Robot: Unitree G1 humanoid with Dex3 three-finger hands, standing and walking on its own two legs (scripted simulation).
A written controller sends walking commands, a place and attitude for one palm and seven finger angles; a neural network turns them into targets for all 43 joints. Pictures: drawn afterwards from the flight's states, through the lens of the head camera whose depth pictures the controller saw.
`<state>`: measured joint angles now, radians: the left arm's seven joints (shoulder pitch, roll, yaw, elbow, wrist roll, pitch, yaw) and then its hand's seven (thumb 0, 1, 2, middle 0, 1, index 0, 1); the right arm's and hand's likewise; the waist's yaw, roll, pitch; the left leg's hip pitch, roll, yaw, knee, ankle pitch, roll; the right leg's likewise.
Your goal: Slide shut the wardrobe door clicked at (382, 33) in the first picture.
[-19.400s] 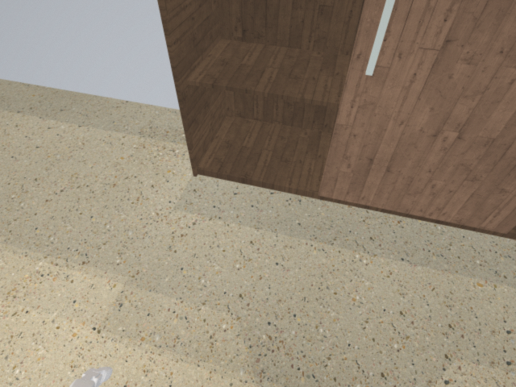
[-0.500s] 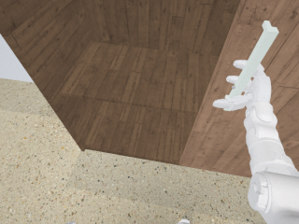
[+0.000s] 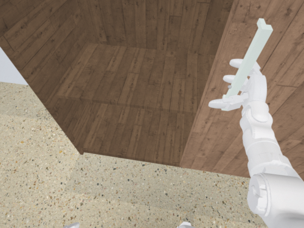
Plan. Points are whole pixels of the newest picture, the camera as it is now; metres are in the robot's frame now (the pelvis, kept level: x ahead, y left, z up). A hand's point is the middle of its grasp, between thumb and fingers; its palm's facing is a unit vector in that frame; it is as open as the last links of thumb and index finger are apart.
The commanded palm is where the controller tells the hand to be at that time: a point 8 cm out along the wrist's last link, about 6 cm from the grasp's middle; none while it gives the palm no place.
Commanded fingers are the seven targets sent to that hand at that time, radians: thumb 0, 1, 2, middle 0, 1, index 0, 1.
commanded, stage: grip the handle and tug to test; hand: right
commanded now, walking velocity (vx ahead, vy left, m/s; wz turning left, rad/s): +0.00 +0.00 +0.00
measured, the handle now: (240, 72) +0.52 -0.17 +0.14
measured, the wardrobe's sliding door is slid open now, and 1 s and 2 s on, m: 0.67 0.67 0.66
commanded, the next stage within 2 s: tug the door sideways, standing still in 1.50 s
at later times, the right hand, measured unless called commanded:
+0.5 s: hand (229, 86) +0.47 -0.14 +0.12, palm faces +0.09 +1.00 -0.01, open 10.1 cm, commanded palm +0.44 -0.17 +0.12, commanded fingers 0.00 -0.53 -0.74 0.41 1.35 0.41 1.35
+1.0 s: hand (230, 86) +0.47 -0.14 +0.12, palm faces +0.08 +1.00 +0.00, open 5.4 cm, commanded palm +0.44 -0.18 +0.12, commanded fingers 0.00 -0.90 -0.90 0.45 1.40 0.45 1.40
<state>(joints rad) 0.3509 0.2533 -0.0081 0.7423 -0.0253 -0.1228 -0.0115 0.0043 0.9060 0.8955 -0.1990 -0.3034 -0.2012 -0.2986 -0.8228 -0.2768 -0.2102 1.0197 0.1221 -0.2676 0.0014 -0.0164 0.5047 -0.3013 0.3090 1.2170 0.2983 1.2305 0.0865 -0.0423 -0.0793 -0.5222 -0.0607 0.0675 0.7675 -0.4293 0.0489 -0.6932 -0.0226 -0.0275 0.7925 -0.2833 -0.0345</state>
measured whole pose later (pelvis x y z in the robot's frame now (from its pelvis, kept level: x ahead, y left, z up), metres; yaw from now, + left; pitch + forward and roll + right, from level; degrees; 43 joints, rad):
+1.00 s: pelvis +0.01 +0.01 +0.00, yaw +0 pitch +10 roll +2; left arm 0.33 0.26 0.00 0.73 -0.03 -0.12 -0.01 0.00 0.91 0.90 -0.20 -0.30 -0.20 -0.30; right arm -0.76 -0.27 -0.21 0.94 0.14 -0.23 0.02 0.01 -0.74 -0.83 0.39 1.39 0.39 1.40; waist 0.07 -0.04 -0.09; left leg -0.49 -0.07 0.06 0.74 -0.44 0.06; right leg -0.66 -0.02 -0.03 0.78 -0.29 -0.03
